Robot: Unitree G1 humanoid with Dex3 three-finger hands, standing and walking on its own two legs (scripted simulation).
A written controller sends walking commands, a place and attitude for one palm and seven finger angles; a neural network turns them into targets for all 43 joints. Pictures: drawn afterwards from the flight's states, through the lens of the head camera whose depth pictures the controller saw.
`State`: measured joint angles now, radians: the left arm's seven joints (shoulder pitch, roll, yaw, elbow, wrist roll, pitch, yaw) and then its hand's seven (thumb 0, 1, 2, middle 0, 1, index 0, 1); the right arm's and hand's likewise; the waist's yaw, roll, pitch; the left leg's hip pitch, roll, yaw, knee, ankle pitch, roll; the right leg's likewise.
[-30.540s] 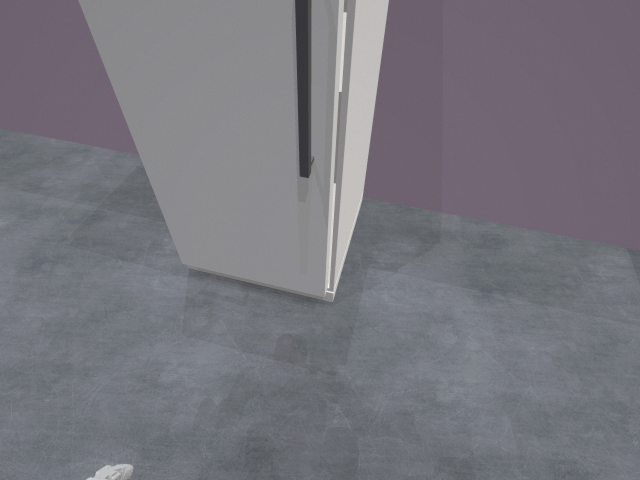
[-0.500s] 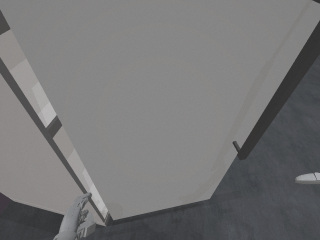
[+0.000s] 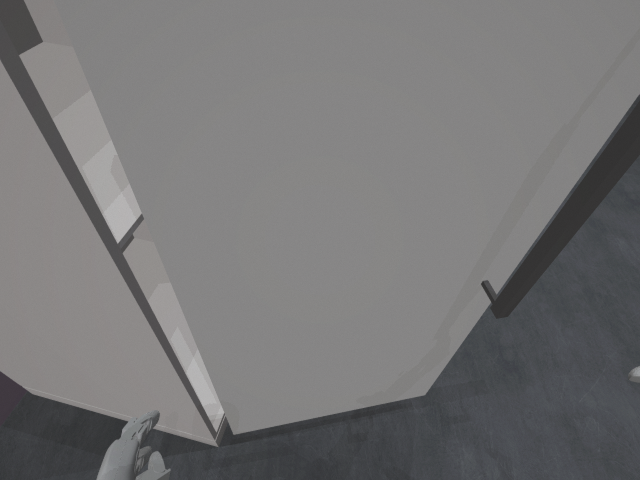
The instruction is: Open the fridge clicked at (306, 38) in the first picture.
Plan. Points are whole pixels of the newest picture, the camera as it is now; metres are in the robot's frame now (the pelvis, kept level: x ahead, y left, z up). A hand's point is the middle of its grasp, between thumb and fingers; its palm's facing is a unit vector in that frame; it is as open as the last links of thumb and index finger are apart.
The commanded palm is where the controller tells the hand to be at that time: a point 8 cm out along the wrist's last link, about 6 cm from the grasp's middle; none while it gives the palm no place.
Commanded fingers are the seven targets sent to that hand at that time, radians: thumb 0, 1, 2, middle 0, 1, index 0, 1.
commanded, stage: slip the hand off the handle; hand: right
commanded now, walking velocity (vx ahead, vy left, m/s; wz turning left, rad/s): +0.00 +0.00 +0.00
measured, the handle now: (562, 202) +0.43 -0.29 +0.15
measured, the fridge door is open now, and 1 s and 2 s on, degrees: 65 65 65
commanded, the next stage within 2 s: draw the hand back to the body in 0.02 s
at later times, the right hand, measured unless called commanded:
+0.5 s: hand out of the picture +0.24 -0.34 +0.17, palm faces +0.10 +0.99 -0.12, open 14.7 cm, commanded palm +0.19 -0.38 +0.17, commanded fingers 0.00 0.55 -0.20 0.25 1.15 0.25 1.15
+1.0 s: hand out of the picture +0.22 -0.34 +0.16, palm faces +0.51 +0.78 -0.37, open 12.2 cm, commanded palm +0.17 -0.36 +0.18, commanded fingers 0.00 -0.32 -0.62 0.22 0.64 0.22 0.64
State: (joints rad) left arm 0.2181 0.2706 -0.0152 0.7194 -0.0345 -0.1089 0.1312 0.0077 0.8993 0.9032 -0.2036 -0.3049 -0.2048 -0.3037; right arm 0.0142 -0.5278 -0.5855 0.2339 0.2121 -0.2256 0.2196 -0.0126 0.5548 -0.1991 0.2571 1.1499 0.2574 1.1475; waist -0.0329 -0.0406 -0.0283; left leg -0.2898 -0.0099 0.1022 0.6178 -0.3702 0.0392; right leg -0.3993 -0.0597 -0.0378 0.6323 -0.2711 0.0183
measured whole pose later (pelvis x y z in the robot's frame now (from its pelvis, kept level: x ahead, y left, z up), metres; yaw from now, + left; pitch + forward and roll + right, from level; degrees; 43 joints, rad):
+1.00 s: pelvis +0.01 -0.04 +0.02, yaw +1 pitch -4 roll +0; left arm 0.21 0.22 -0.04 0.69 0.00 -0.13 0.06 0.01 0.90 0.90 -0.20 -0.31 -0.21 -0.30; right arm 0.33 -0.36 -0.37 -0.23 0.08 -0.07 -0.13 -0.01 0.03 -0.45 0.24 0.84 0.24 0.84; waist -0.07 -0.05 0.03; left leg -0.06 0.04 0.07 0.41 -0.28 -0.02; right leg -0.17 0.00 -0.08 0.45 -0.22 -0.04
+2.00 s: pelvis +0.02 -0.01 +0.01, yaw +2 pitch -2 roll +0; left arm 0.16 0.25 -0.01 0.60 -0.02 -0.04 0.07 0.01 0.90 0.90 -0.20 -0.30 -0.20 -0.30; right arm 0.47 -0.39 -0.39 -0.39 0.06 -0.13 -0.10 0.01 -0.89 -0.90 0.21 0.30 0.21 0.30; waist -0.04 -0.07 0.03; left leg -0.11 -0.01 0.07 0.44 -0.30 0.02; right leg -0.24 -0.05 -0.07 0.53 -0.22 -0.01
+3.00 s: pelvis -0.11 -0.06 -0.01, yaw -1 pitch -1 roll +2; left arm 0.16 0.23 0.00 0.59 0.01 -0.07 0.09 0.01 0.90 0.90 -0.20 -0.30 -0.20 -0.30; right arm 0.51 -0.44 -0.44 -0.58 0.03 -0.21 -0.17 0.01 -0.88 -0.90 0.21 0.30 0.21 0.30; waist 0.00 0.01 0.11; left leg -0.41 -0.03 -0.03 0.66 -0.27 -0.02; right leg -0.51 -0.01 -0.07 0.64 -0.18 -0.07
